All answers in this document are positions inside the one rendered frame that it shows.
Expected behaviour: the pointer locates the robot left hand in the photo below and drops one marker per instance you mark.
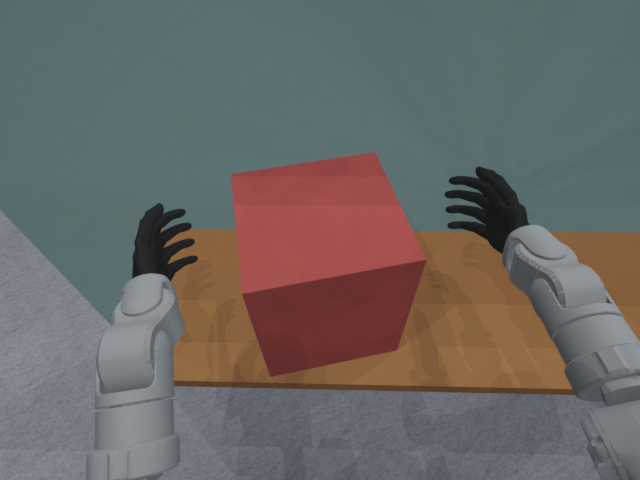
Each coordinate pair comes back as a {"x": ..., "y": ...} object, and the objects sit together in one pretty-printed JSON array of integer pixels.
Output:
[{"x": 149, "y": 255}]

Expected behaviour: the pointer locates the robot right hand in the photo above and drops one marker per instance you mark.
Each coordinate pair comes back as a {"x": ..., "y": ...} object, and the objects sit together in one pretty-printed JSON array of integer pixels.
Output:
[{"x": 502, "y": 213}]

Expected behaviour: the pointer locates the robot left forearm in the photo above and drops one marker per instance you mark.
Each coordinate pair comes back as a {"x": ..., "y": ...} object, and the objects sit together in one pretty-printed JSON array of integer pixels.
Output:
[{"x": 134, "y": 437}]

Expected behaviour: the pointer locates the carton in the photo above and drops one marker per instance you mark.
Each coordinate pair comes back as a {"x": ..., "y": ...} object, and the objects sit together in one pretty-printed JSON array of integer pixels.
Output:
[{"x": 329, "y": 264}]

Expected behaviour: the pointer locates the robot right forearm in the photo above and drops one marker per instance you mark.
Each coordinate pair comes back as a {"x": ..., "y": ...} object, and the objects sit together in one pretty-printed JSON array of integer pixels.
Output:
[{"x": 600, "y": 350}]

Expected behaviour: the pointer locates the robot right upper arm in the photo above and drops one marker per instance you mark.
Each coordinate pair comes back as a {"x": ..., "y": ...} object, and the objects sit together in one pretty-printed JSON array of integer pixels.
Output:
[{"x": 613, "y": 433}]

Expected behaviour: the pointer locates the table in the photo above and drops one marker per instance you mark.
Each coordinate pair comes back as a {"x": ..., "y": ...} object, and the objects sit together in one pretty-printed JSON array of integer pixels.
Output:
[{"x": 469, "y": 329}]

